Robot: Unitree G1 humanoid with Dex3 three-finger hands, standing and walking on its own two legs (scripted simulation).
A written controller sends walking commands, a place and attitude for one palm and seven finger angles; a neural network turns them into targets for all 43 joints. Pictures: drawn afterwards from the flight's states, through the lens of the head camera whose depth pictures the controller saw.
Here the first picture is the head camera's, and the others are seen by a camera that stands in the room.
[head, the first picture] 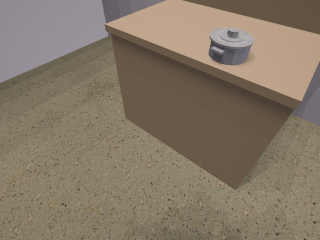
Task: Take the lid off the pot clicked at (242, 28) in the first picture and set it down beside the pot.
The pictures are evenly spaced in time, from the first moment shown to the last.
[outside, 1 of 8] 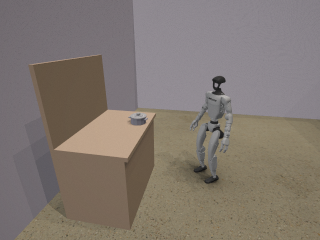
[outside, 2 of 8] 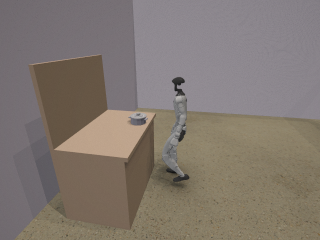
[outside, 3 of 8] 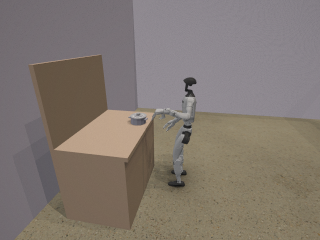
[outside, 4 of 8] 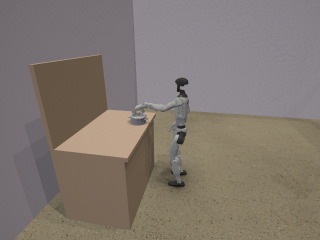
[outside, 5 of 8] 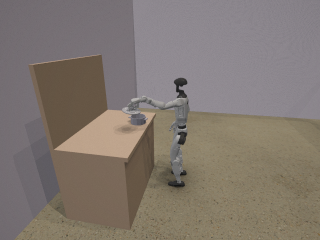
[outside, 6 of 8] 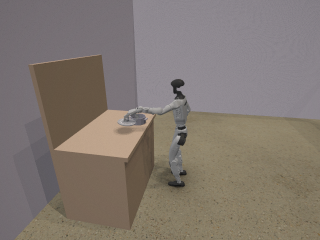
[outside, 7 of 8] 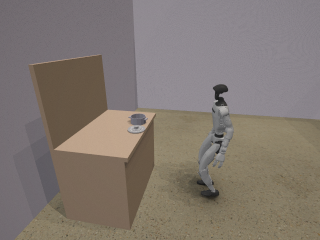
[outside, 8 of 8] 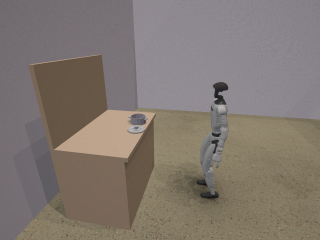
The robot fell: no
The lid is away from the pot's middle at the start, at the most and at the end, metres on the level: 0.00 0.26 0.20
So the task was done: no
